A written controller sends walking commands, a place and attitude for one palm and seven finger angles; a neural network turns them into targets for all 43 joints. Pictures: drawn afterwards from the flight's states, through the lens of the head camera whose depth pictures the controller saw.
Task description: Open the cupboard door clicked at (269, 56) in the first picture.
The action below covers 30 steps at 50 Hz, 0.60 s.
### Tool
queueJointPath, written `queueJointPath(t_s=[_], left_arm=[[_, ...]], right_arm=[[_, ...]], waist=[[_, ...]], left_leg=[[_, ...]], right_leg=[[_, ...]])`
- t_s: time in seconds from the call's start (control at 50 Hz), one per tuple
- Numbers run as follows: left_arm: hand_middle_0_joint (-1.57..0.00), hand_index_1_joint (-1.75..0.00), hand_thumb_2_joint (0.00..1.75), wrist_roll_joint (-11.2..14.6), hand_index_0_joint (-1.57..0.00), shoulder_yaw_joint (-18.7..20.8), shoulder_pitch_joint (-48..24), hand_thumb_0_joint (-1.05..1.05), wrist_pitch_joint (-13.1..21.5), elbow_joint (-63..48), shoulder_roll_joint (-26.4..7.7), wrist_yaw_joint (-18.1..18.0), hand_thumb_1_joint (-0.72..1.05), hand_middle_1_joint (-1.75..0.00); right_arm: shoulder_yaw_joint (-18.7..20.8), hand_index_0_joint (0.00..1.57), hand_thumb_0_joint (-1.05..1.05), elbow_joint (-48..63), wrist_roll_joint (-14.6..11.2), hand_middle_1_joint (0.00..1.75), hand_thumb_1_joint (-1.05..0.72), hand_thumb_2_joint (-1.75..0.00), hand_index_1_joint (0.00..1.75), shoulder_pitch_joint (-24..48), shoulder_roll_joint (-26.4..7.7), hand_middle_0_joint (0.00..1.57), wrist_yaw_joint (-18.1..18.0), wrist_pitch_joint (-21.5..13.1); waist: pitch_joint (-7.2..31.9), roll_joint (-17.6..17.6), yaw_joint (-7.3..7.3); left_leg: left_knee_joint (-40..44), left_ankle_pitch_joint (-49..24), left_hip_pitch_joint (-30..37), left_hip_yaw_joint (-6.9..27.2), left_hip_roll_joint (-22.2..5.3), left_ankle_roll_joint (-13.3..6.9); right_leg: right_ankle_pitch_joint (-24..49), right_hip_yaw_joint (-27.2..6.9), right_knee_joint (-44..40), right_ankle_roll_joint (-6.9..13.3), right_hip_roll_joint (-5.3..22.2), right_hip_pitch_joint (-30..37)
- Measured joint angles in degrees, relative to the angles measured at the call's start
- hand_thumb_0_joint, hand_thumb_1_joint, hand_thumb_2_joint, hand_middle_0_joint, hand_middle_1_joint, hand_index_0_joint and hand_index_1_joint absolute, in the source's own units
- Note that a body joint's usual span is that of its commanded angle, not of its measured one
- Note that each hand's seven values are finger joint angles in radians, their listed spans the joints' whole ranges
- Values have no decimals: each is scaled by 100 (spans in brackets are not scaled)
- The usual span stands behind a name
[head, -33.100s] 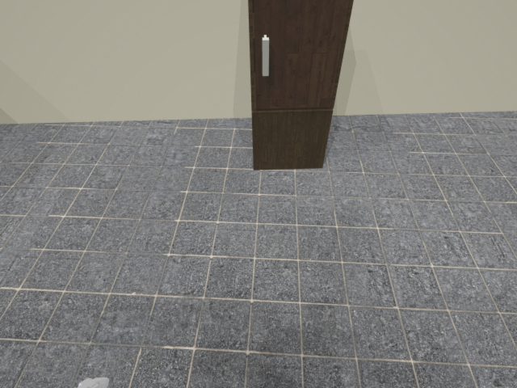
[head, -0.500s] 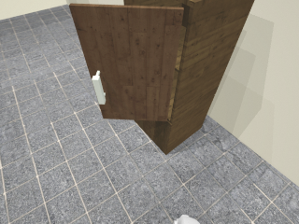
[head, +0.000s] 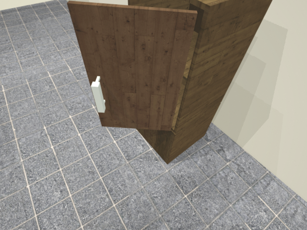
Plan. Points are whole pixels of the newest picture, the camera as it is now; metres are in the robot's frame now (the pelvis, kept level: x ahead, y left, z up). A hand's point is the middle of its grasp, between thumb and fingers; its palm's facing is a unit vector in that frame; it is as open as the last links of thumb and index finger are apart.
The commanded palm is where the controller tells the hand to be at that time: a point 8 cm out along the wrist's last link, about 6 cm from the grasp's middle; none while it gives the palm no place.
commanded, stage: come to a stop and stand still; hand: left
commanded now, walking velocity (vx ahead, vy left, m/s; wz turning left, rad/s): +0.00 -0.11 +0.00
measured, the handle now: (100, 94) +0.60 +0.25 -0.07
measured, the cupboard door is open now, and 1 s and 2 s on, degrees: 49 49 49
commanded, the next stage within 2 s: look again from close up in 0.48 s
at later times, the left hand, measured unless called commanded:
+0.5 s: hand out of the picture -0.01 +0.16 -0.17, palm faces -0.02 -0.98 -0.19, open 7.3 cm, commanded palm none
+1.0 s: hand out of the picture -0.01 +0.17 -0.17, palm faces -0.04 -0.98 -0.19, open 7.3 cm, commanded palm none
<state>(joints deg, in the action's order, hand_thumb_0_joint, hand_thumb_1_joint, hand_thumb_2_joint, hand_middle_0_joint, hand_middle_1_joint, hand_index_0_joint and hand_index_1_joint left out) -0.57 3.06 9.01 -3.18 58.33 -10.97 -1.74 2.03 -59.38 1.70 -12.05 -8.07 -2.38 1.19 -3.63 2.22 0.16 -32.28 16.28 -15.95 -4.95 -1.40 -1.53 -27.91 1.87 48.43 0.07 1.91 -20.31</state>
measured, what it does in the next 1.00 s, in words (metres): steps on the spot: right foot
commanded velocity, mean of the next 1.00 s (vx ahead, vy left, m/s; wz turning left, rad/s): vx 0.00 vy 0.00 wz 0.00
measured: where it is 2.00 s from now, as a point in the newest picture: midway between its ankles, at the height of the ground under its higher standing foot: outside the picture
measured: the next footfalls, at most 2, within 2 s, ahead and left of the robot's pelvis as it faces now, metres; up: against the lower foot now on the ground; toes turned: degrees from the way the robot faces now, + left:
right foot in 0.16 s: -0.01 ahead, -0.13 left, +0.00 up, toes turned -3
right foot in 1.72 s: +0.12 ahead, -0.11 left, +0.00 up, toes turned -4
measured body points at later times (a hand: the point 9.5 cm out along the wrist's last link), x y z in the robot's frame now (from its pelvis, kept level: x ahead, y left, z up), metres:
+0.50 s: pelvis -0.03 -0.01 +0.00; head -0.04 -0.02 +0.45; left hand -0.01 +0.21 -0.15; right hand +0.02 -0.25 -0.15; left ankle +0.01 +0.10 -0.73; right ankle -0.05 -0.13 -0.73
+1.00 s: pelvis -0.02 -0.01 +0.00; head -0.01 -0.01 +0.45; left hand +0.00 +0.22 -0.15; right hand -0.03 -0.23 -0.15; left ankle +0.01 +0.10 -0.73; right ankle -0.05 -0.13 -0.73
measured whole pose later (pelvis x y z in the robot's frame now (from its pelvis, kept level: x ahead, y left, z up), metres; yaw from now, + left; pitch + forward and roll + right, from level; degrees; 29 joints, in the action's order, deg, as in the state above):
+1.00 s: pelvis -0.02 -0.01 +0.00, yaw -3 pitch +0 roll +0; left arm -0.9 -0.8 17.1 0.7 62.0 -9.8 -1.4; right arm -0.6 -63.4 0.8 -16.4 -8.8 -0.9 -0.9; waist -1.2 0.5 0.3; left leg -28.5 13.0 -15.1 -4.0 -1.2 -0.7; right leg -18.2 0.6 28.6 0.0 0.6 -9.9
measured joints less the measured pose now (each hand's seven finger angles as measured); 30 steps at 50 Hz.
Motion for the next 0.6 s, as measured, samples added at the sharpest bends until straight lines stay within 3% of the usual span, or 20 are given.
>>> queueJointPath(t_s=[0.06, 0.18, 0.26, 0.44, 0.6], left_arm=[[-20, -30, 89, -2, -20, -4, 147, 0, 14, 60, -43, 33, 92, -30], [-20, -30, 89, -54, -20, -103, 534, 0, 153, 161, -51, 10, 91, -30], [-20, -30, 89, -79, -20, -279, 882, 1, 390, 109, 130, -76, 91, -30], [-20, -30, 89, -55, -21, -432, 1020, 1, 344, -4, 246, 2, 91, -30], [-20, -30, 89, -48, -21, -409, 952, 1, 343, -14, 118, 38, 91, -30]], right_arm=[[-22, 20, 0, 60, 10, 30, -92, -90, 30, 158, -75, 20, 5, -33], [-9, 20, 0, 108, -88, 30, -91, -90, 30, 356, -210, 20, 72, -30], [-9, 20, 0, 374, -96, 30, -91, -90, 30, 320, -367, 20, 188, -4], [-153, 20, 0, 320, -72, 30, -90, -90, 29, -76, -256, 20, 201, -34], [-194, 20, 0, 67, -39, 30, -92, -90, 30, -463, -225, 20, 198, -71]], waist=[[16, -80, -52], [96, -198, -147], [83, -492, -60], [312, -360, -23], [393, -254, 45]], left_leg=[[238, -181, 31, -1, -13, 9], [71, -166, -143, -91, -90, 136], [-246, 52, -237, 197, -159, 102], [-62, -168, -13, 224, -48, 138], [155, -340, -86, 176, -33, 122]], right_leg=[[-40, -9, -119, -17, -38, 152], [899, -17, -1844, 22, -69, 919], [831, 11, -1744, 62, -287, 921], [813, -3, -1646, 51, -204, 1028], [956, -47, -1776, 45, -192, 897]])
